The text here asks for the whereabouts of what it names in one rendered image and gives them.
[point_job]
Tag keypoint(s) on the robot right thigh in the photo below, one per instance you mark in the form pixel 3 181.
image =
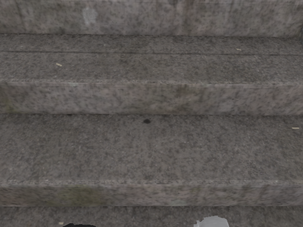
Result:
pixel 213 221

